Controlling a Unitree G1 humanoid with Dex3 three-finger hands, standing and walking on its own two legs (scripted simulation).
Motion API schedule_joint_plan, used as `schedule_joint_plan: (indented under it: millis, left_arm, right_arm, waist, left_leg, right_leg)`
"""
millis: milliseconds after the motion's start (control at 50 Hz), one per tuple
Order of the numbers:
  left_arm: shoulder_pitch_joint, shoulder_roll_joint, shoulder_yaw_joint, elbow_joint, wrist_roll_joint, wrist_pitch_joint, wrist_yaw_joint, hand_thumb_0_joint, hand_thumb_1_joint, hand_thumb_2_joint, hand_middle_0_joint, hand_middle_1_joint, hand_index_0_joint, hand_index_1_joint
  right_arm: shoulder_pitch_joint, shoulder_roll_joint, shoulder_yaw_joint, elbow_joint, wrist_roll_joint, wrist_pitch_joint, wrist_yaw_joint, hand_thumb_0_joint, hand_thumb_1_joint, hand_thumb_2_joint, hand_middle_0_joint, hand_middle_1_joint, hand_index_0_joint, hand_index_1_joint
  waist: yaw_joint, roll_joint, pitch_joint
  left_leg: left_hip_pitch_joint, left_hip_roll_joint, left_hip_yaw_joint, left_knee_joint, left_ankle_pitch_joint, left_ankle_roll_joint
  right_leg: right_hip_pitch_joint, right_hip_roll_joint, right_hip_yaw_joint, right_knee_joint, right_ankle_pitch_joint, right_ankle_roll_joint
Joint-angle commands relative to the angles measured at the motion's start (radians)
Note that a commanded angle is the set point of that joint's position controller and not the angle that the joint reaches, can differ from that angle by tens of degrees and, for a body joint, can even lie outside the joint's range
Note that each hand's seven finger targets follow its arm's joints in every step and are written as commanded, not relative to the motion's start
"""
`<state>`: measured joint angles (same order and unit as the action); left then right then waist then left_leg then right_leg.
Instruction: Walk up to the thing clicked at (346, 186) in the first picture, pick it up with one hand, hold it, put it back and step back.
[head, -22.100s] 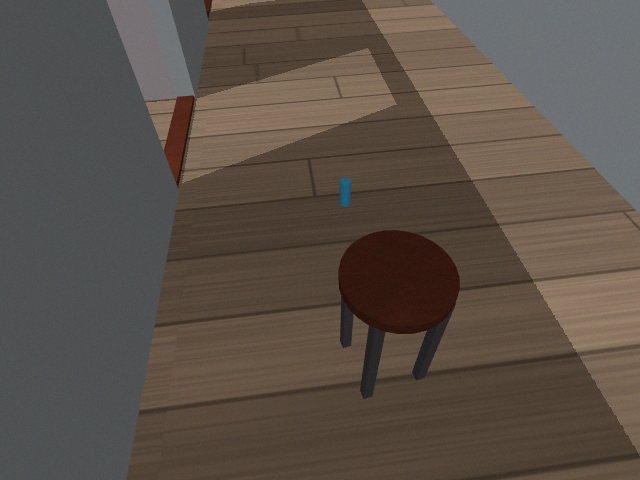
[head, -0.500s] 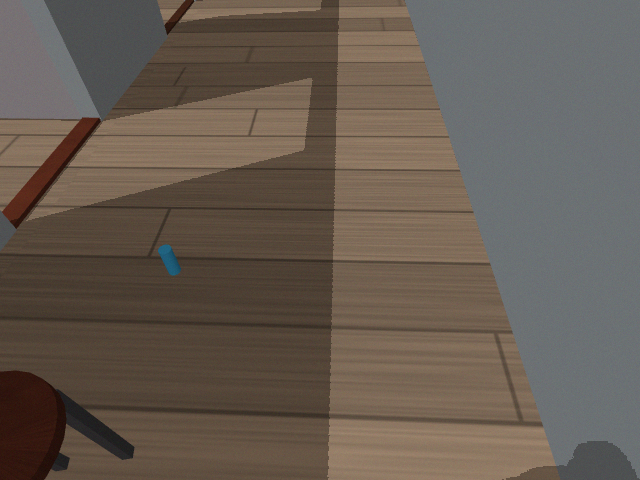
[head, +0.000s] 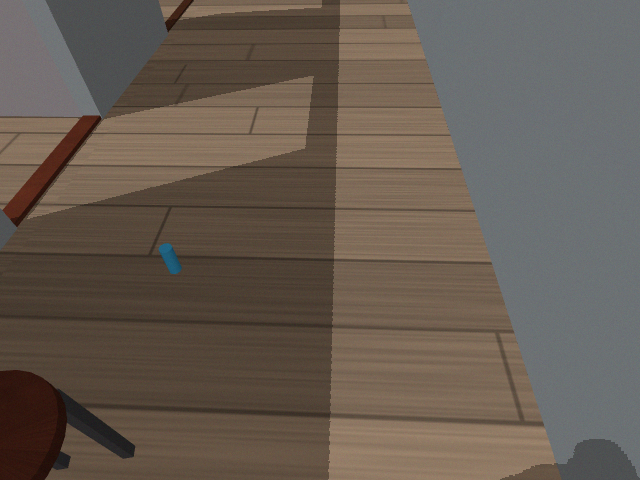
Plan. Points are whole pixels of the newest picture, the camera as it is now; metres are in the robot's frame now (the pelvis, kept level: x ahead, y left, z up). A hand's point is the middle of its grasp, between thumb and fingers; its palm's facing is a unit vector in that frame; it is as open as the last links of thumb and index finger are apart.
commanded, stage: stand
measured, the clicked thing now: (170, 259) +1.05 +0.62 -0.72
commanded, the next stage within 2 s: walk up in 0.08 s
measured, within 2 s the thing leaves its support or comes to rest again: neither
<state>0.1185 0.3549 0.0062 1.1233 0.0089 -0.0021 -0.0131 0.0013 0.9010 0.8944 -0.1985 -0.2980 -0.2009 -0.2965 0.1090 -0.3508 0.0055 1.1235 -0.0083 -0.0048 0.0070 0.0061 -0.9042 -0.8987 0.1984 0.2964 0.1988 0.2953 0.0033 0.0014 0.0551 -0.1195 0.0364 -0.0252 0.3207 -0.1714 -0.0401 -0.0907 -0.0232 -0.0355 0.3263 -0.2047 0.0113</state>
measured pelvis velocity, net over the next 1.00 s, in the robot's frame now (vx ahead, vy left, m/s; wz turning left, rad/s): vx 0.33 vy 0.01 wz -0.01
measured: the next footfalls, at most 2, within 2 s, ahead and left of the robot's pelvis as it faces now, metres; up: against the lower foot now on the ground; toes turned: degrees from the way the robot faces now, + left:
left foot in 0.36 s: +0.17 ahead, +0.17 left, +0.00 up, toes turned +6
right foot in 0.84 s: +0.41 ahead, -0.10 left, +0.00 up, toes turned -6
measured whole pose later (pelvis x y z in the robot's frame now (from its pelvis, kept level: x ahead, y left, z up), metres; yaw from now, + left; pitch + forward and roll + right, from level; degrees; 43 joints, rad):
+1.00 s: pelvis +0.33 +0.01 -0.02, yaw -1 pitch -3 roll +0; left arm 0.18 0.37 0.05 0.87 0.00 -0.08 -0.07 0.00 0.90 0.89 -0.20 -0.30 -0.20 -0.30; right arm 0.31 -0.42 -0.06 0.92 0.00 -0.05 0.05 0.01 -0.91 -0.90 0.20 0.30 0.20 0.30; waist 0.00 0.06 0.08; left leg -0.38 0.06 -0.01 1.09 -0.36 0.03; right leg -0.26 -0.03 -0.09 0.54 -0.23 -0.03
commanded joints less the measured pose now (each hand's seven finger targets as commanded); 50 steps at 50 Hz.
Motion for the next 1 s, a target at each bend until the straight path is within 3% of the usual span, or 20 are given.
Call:
schedule_joint_plan:
  millis: [0,40,60,80,120,140,220,320,340,360,380,420,480,640,720,780,800,840,880,980]
  left_arm:
    - [-0.033,0.222,0.042,-0.061,0.0,-0.026,0.019,0.0,0.9,0.9,-0.2,-0.3,-0.2,-0.3]
    - [-0.032,0.222,0.042,-0.063,0.0,-0.025,0.019,0.0,0.9,0.9,-0.2,-0.3,-0.2,-0.3]
    - [0.028,0.316,0.114,-0.106,0.019,-0.042,-0.012,0.0,0.9,0.9,-0.2,-0.3,-0.2,-0.3]
    - [0.052,0.32,0.12,-0.094,0.029,-0.044,-0.021,0.0,0.9,0.9,-0.2,-0.3,-0.2,-0.3]
    - [0.127,0.357,0.144,-0.1,0.031,-0.052,-0.029,0.0,0.9,0.9,-0.2,-0.3,-0.2,-0.3]
    - [0.166,0.379,0.152,-0.113,0.037,-0.063,-0.025,0.0,0.9,0.9,-0.2,-0.3,-0.2,-0.3]
    - [0.022,0.363,0.148,-0.195,0.041,-0.07,-0.031,0.0,0.9,0.9,-0.2,-0.3,-0.2,-0.3]
    - [-0.054,0.277,0.114,-0.255,0.031,-0.054,-0.053,0.0,0.9,0.9,-0.2,-0.3,-0.2,-0.3]
    - [0.008,0.198,0.089,-0.26,0.03,-0.05,-0.054,0.0,0.9,0.9,-0.2,-0.3,-0.2,-0.3]
    - [0.019,0.183,0.083,-0.268,0.016,-0.048,-0.046,0.0,0.9,0.9,-0.2,-0.3,-0.2,-0.3]
    - [0.035,0.279,0.095,-0.261,0.016,-0.048,-0.037,0.0,0.9,0.9,-0.2,-0.3,-0.2,-0.3]
    - [0.134,0.308,0.101,-0.197,-0.006,-0.048,-0.042,0.0,0.9,0.9,-0.2,-0.3,-0.2,-0.3]
    - [0.182,0.311,0.111,-0.167,0.005,-0.044,-0.062,0.0,0.9,0.9,-0.2,-0.3,-0.2,-0.3]
    - [0.003,0.262,0.104,-0.262,0.012,-0.047,-0.095,0.0,0.9,0.9,-0.2,-0.3,-0.2,-0.3]
    - [-0.07,0.241,0.1,-0.282,0.011,-0.06,-0.091,0.0,0.9,0.9,-0.2,-0.3,-0.2,-0.3]
    - [0.073,0.257,0.118,-0.246,0.009,-0.071,-0.074,0.0,0.9,0.9,-0.2,-0.3,-0.2,-0.3]
    - [0.203,0.3,0.143,-0.215,0.008,-0.08,-0.06,0.0,0.9,0.9,-0.2,-0.3,-0.2,-0.3]
    - [0.318,0.452,0.172,-0.231,0.002,-0.088,-0.037,0.0,0.9,0.9,-0.2,-0.3,-0.2,-0.3]
    - [0.201,0.392,0.154,-0.264,-0.026,-0.085,-0.03,0.0,0.9,0.9,-0.2,-0.3,-0.2,-0.3]
    - [0.126,0.308,0.127,-0.311,-0.012,-0.104,-0.027,0.0,0.9,0.9,-0.2,-0.3,-0.2,-0.3]
  right_arm:
    - [-0.032,-0.212,-0.037,-0.057,0.001,-0.019,-0.017,0.0,-0.9,-0.9,0.2,0.3,0.2,0.3]
    - [-0.044,-0.218,-0.04,-0.061,0.0,-0.02,-0.018,0.0,-0.9,-0.9,0.2,0.3,0.2,0.3]
    - [0.018,-0.301,-0.11,-0.105,-0.017,-0.039,0.011,0.0,-0.9,-0.9,0.2,0.3,0.2,0.3]
    - [-0.006,-0.312,-0.119,-0.112,-0.025,-0.039,0.024,0.0,-0.9,-0.9,0.2,0.3,0.2,0.3]
    - [-0.166,-0.251,-0.112,-0.192,-0.027,-0.035,0.039,0.0,-0.9,-0.9,0.2,0.3,0.2,0.3]
    - [-0.196,-0.23,-0.109,-0.209,-0.038,-0.04,0.039,0.0,-0.9,-0.9,0.2,0.3,0.2,0.3]
    - [-0.045,-0.253,-0.13,-0.194,-0.026,-0.058,0.067,0.0,-0.9,-0.9,0.2,0.3,0.2,0.3]
    - [0.281,-0.282,-0.187,-0.114,-0.036,-0.064,0.057,0.0,-0.9,-0.9,0.2,0.3,0.2,0.3]
    - [0.394,-0.37,-0.213,-0.094,-0.044,-0.07,0.042,0.0,-0.9,-0.9,0.2,0.3,0.2,0.3]
    - [0.39,-0.455,-0.215,-0.131,-0.047,-0.079,0.035,0.0,-0.9,-0.9,0.2,0.3,0.2,0.3]
    - [0.218,-0.455,-0.212,-0.192,-0.013,-0.079,0.035,0.0,-0.9,-0.9,0.2,0.3,0.2,0.3]
    - [0.087,-0.376,-0.171,-0.239,-0.01,-0.089,0.034,0.0,-0.9,-0.9,0.2,0.3,0.2,0.3]
    - [0.102,-0.318,-0.154,-0.251,-0.007,-0.101,0.033,0.0,-0.9,-0.9,0.2,0.3,0.2,0.3]
    - [0.162,-0.338,-0.156,-0.278,-0.002,-0.11,0.037,0.0,-0.9,-0.9,0.2,0.3,0.2,0.3]
    - [0.211,-0.338,-0.155,-0.278,-0.006,-0.1,0.034,0.0,-0.9,-0.9,0.2,0.3,0.2,0.3]
    - [0.204,-0.317,-0.146,-0.302,-0.006,-0.09,0.025,0.0,-0.9,-0.9,0.2,0.3,0.2,0.3]
    - [0.236,-0.269,-0.125,-0.305,-0.009,-0.088,0.026,0.0,-0.9,-0.9,0.2,0.3,0.2,0.3]
    - [0.259,-0.24,-0.107,-0.332,0.01,-0.086,0.02,0.0,-0.9,-0.9,0.2,0.3,0.2,0.3]
    - [0.216,-0.295,-0.119,-0.293,0.012,-0.078,0.016,0.0,-0.9,-0.9,0.2,0.3,0.2,0.3]
    - [0.253,-0.264,-0.124,-0.259,-0.005,-0.068,0.05,0.0,-0.9,-0.9,0.2,0.3,0.2,0.3]
  waist:
    - [-0.003,-0.006,-0.096]
    - [-0.001,0.005,-0.095]
    - [0.008,-0.018,-0.201]
    - [0.031,-0.012,-0.117]
    - [0.121,-0.147,0.081]
    - [0.155,-0.177,0.125]
    - [0.036,-0.164,0.029]
    - [-0.138,0.006,-0.043]
    - [-0.186,0.304,-0.092]
    - [-0.174,0.362,-0.082]
    - [-0.098,0.188,-0.009]
    - [0.0,0.087,0.033]
    - [0.0,0.128,0.036]
    - [-0.034,0.112,0.081]
    - [-0.056,0.087,0.058]
    - [0.03,0.012,-0.042]
    - [0.089,-0.1,-0.145]
    - [0.127,-0.309,-0.181]
    - [0.081,-0.105,-0.068]
    - [0.015,-0.135,0.011]
  left_leg:
    - [0.037,0.097,-0.062,-0.025,0.199,0.048]
    - [0.037,0.096,-0.061,-0.022,0.202,0.046]
    - [0.018,0.053,-0.055,0.069,-0.341,0.127]
    - [-0.149,0.055,-0.066,0.104,-0.505,0.136]
    - [-0.546,-0.028,0.088,0.347,-0.336,0.085]
    - [-0.665,0.011,0.031,0.467,-0.301,0.072]
    - [-0.416,0.09,-0.025,0.386,-0.276,0.058]
    - [0.271,-0.011,0.105,0.217,-0.074,0.044]
    - [0.392,0.097,-0.095,0.06,-0.398,0.092]
    - [0.238,0.352,-0.663,-0.221,-0.817,0.167]
    - [0.068,0.421,-0.717,-0.273,-0.834,0.246]
    - [-0.011,0.331,-0.424,-0.186,-0.633,0.23]
    - [-0.054,0.25,-0.199,-0.2,-0.429,0.205]
    - [-0.017,0.234,-0.04,-0.209,-0.315,0.225]
    - [0.015,0.22,0.012,-0.111,-0.052,0.217]
    - [-0.017,0.182,0.075,0.173,0.21,0.18]
    - [-0.099,0.115,0.121,0.433,0.193,0.147]
    - [-0.512,-0.077,0.08,0.839,-0.352,0.085]
    - [-0.498,0.027,-0.076,0.916,-0.241,0.088]
    - [-0.41,0.08,-0.011,0.686,-0.105,0.052]
  right_leg:
    - [0.013,-0.119,0.081,-0.045,0.184,-0.026]
    - [0.009,-0.116,0.078,-0.044,0.185,-0.026]
    - [0.054,-0.075,0.061,0.034,-0.34,-0.071]
    - [0.037,-0.116,0.133,0.025,-0.529,-0.101]
    - [0.136,-0.284,0.357,-0.174,-0.671,-0.196]
    - [0.172,-0.39,0.475,-0.251,-0.578,-0.254]
    - [0.057,-0.3,0.281,-0.202,-0.43,-0.224]
    - [-0.476,-0.12,0.015,0.179,-0.415,-0.139]
    - [-0.625,-0.001,-0.065,0.551,-0.432,-0.117]
    - [-0.694,0.116,0.093,0.812,-0.413,-0.078]
    - [-0.622,0.021,0.218,0.844,-0.319,-0.085]
    - [-0.568,-0.043,0.208,0.807,-0.182,-0.061]
    - [-0.488,-0.06,0.145,0.68,-0.076,-0.015]
    - [-0.453,-0.102,0.043,0.357,0.072,-0.009]
    - [-0.356,-0.065,-0.023,0.258,0.086,-0.036]
    - [-0.089,-0.009,-0.054,0.2,0.029,-0.059]
    - [0.123,-0.018,-0.02,0.165,-0.044,-0.079]
    - [0.31,-0.408,0.693,-0.09,-0.298,-0.242]
    - [0.131,-0.363,0.496,-0.062,-0.157,-0.258]
    - [-0.1,-0.247,0.187,-0.099,-0.017,-0.238]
